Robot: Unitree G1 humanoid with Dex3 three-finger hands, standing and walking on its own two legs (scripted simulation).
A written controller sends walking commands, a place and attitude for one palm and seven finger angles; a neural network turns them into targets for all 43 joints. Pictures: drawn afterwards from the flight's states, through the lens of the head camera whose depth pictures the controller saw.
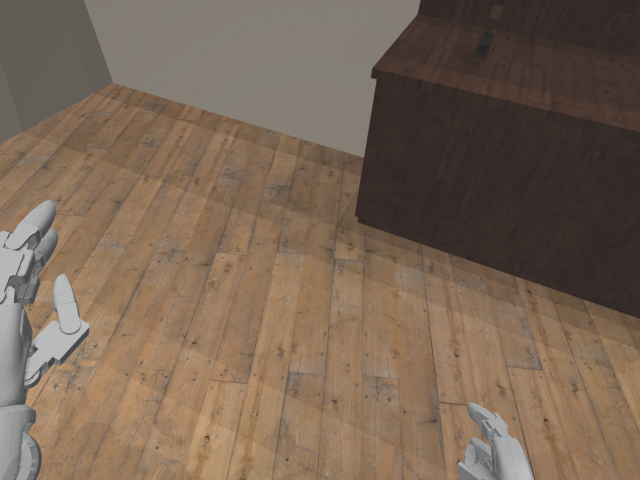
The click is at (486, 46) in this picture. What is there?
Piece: tap's lever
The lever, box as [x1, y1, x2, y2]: [476, 41, 489, 55]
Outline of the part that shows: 480,41 476,53 485,55 489,43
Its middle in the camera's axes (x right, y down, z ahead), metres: +0.47 -0.55 +1.12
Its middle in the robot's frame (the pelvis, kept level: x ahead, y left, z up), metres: +1.24 -0.39 +0.05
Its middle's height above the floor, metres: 0.82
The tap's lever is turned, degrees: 0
